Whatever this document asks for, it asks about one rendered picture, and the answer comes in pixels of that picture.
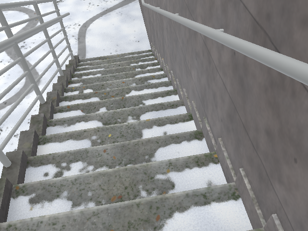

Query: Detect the stairs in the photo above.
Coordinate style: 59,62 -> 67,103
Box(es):
0,49 -> 265,231

